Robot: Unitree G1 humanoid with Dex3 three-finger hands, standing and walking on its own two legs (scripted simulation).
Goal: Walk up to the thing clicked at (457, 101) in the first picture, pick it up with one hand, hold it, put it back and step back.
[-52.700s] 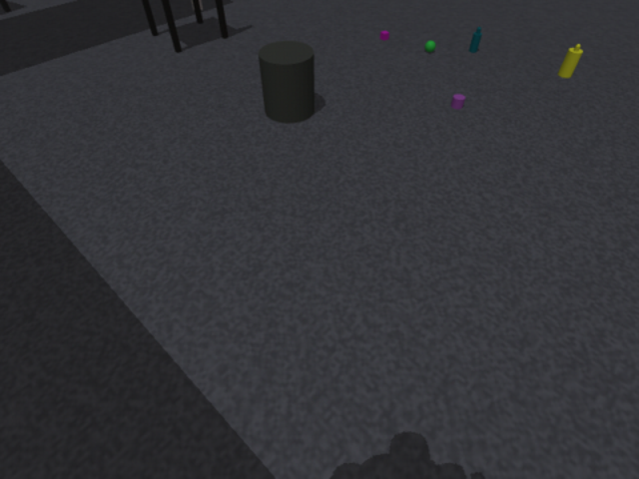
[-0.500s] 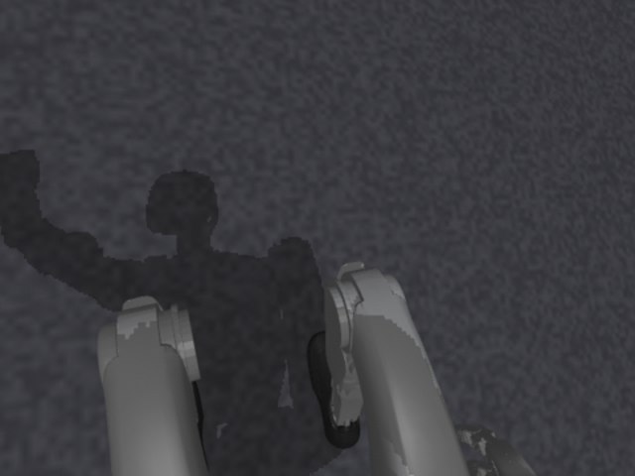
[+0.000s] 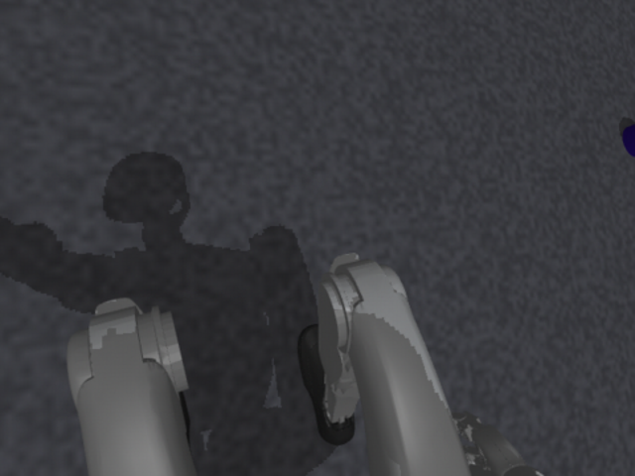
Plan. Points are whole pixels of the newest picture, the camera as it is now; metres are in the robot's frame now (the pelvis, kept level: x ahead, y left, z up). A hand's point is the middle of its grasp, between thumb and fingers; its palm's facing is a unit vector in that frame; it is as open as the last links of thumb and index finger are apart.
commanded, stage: lower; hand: left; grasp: from above
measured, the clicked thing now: out of the picture +0.45 +0.41 -0.21
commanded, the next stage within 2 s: rest in 0.16 s
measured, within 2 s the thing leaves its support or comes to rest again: rests again in 1.02 s
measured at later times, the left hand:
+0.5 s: hand out of the picture +0.45 +0.39 -0.22, palm faces -0.45 -0.12 -0.88, open 8.9 cm
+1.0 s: hand out of the picture +0.45 +0.39 -0.24, palm faces -0.45 -0.14 -0.88, open 9.0 cm
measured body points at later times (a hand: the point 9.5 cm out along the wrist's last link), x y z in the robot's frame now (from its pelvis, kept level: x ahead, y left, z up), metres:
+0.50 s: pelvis +0.00 +0.00 -0.03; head +0.26 +0.13 +0.32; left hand +0.47 +0.40 -0.17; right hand +0.06 -0.27 -0.09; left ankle +0.07 +0.12 -0.30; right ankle +0.11 -0.14 -0.30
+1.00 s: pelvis +0.00 +0.00 -0.03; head +0.27 +0.14 +0.30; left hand +0.47 +0.39 -0.19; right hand +0.07 -0.27 -0.08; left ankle +0.07 +0.12 -0.30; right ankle +0.11 -0.14 -0.30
